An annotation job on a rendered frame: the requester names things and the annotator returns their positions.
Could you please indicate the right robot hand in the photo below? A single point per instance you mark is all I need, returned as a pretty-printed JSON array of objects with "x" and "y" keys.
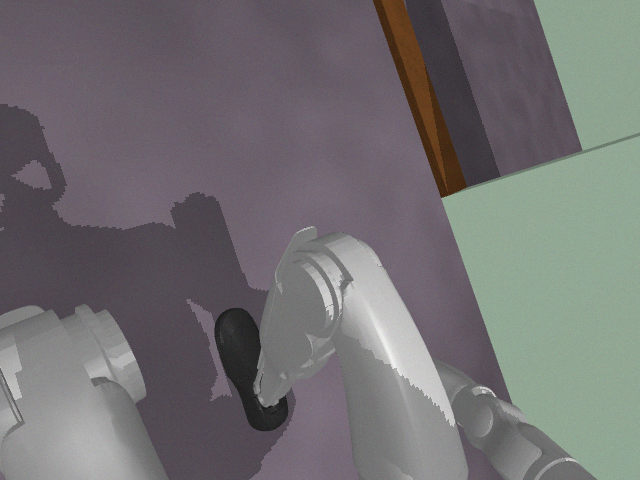
[{"x": 453, "y": 379}]

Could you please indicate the right robot arm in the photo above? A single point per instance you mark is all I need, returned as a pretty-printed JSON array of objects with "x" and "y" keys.
[{"x": 516, "y": 449}]

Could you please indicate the right robot foot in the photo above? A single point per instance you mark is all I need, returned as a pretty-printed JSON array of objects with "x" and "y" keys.
[{"x": 238, "y": 343}]

